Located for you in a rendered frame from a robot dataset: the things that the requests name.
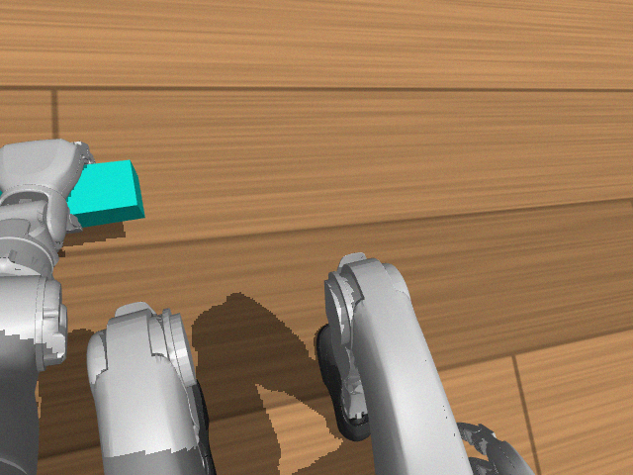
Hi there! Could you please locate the carton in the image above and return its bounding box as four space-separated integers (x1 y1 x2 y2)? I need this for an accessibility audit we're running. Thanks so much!
0 160 145 228

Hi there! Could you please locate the left robot foot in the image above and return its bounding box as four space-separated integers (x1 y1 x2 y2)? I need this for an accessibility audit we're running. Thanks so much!
192 378 217 475

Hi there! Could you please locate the left robot hand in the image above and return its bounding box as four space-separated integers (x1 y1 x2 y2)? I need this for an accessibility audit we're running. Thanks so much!
0 139 96 234

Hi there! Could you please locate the left robot arm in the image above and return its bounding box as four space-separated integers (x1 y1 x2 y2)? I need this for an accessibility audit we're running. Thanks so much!
0 184 68 475

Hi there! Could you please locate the right robot foot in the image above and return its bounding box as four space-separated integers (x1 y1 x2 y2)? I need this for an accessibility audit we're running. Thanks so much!
316 324 371 441

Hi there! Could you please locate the right robot hand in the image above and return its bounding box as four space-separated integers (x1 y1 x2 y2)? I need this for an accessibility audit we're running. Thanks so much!
456 423 535 475

